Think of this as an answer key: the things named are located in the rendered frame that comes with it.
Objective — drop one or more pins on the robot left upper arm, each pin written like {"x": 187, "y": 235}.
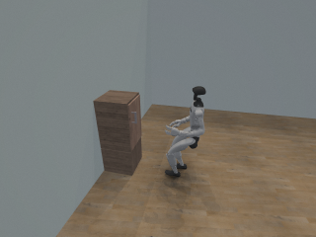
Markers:
{"x": 199, "y": 117}

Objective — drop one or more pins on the left robot thigh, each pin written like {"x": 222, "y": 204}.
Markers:
{"x": 183, "y": 144}

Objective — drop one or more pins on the right robot hand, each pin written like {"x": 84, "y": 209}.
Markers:
{"x": 176, "y": 123}

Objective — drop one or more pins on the cupboard door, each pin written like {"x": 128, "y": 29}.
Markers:
{"x": 135, "y": 130}

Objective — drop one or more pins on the handle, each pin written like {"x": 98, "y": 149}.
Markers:
{"x": 135, "y": 117}

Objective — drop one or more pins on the left robot hand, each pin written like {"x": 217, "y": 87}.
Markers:
{"x": 174, "y": 131}

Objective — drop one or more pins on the robot right forearm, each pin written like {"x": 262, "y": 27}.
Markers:
{"x": 184, "y": 120}

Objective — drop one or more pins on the robot left forearm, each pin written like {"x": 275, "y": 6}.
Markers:
{"x": 191, "y": 133}

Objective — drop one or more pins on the right robot foot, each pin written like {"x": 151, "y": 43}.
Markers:
{"x": 181, "y": 167}

